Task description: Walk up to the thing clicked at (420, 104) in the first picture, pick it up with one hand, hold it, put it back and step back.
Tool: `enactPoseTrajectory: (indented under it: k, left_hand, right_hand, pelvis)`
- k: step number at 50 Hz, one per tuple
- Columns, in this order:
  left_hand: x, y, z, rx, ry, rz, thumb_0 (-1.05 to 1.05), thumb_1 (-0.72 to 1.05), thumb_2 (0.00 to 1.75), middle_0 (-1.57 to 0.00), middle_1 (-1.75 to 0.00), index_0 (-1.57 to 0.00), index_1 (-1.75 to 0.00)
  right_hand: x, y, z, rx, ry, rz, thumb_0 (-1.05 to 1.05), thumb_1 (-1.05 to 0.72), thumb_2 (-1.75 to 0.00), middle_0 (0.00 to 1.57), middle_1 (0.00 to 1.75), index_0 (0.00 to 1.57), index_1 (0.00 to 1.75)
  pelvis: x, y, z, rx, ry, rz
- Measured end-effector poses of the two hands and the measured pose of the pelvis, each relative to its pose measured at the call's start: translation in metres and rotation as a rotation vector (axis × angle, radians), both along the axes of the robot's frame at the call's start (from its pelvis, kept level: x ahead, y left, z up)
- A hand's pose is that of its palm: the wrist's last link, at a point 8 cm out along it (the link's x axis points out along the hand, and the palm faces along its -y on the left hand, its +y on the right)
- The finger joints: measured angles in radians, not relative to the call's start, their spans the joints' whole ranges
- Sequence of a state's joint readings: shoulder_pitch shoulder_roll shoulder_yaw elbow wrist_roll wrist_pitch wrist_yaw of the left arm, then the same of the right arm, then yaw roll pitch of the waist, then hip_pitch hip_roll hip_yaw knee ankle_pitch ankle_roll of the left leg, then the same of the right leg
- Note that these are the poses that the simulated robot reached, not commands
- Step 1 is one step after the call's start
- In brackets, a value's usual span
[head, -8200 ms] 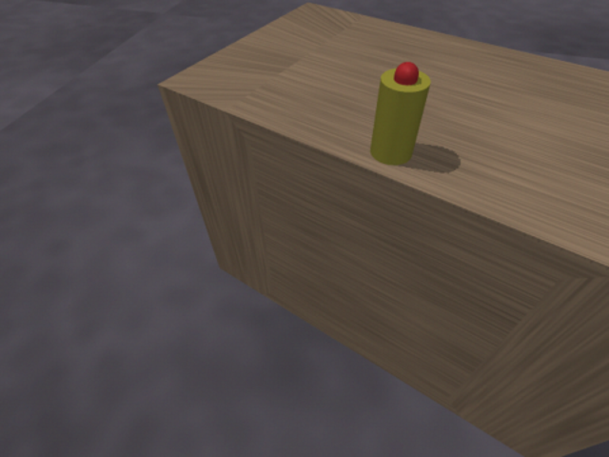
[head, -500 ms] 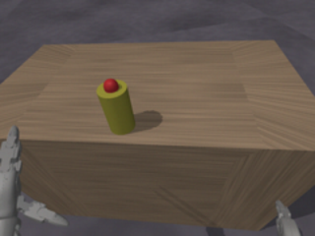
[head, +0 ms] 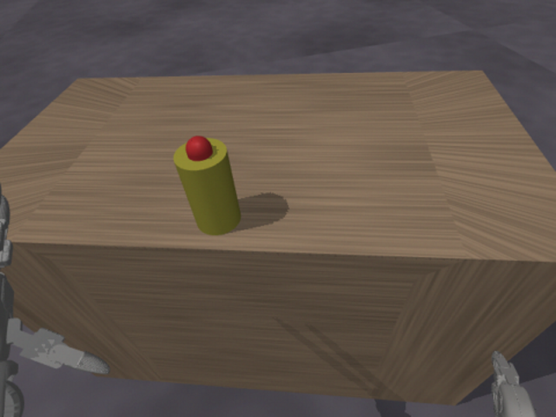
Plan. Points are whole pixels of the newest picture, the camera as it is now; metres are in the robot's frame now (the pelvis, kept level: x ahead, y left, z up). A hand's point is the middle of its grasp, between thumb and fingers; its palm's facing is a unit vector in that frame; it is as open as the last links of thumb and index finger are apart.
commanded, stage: rise first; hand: left
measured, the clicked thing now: (208, 182) +0.44 +0.17 +0.11
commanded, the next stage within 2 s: go down in 0.18 s
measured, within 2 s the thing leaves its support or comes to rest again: neither
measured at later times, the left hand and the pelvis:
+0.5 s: hand (38, 272) +0.20 +0.27 +0.21, palm faces +0.47 -0.78 -0.41, open 17.6 cm; pelvis +0.01 +0.00 +0.00, yaw +0 degrees
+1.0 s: hand (51, 204) +0.30 +0.32 +0.20, palm faces +0.28 -0.92 -0.29, open 17.4 cm; pelvis +0.01 +0.01 -0.01, yaw -1 degrees
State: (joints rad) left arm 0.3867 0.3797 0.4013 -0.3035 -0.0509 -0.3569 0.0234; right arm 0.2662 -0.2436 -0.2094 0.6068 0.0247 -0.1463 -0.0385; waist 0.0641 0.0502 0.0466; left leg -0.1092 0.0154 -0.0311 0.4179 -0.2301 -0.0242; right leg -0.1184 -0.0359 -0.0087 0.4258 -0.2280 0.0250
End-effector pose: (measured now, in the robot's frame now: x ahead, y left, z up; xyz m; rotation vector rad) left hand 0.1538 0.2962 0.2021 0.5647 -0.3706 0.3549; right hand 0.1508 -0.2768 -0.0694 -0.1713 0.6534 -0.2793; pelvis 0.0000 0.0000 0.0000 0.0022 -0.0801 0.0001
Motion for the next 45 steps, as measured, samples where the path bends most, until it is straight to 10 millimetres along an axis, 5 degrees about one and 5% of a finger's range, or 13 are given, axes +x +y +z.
enactPoseTrajectory:
  k: [20,26,45]
  left_hand:
    - [0.002,0.001,0.019,0.052,-0.104,-0.027,-0.01,-0.6,0.08,-0.06,-0.05,-0.04,-0.08]
    - [0.007,0.014,0.017,0.018,-0.139,-0.006,-0.01,-0.6,0.07,-0.07,-0.07,-0.06,-0.09]
    - [0.104,0.067,0.019,-0.204,0.025,-0.11,-0.01,-0.54,0.07,-0.06,-0.04,-0.05,-0.06]
  right_hand:
    - [0.006,0.009,-0.005,0.018,0.011,0.023,-0.01,0.51,-0.05,0.05,0.05,0.05,0.06]
    - [0.011,0.012,-0.006,0.025,0.014,0.026,-0.01,0.5,-0.05,0.05,0.05,0.05,0.05]
    - [0.003,0.029,-0.014,0.021,0.055,0.008,-0.01,0.51,-0.05,0.05,0.05,0.05,0.05]
  pelvis:
    - [0.005,0.001,-0.002,0.0,0.018,0.001]
    - [0.005,-0.001,-0.005,-0.001,0.024,0.009]
    - [0.007,0.005,-0.005,-0.007,0.075,0.0]
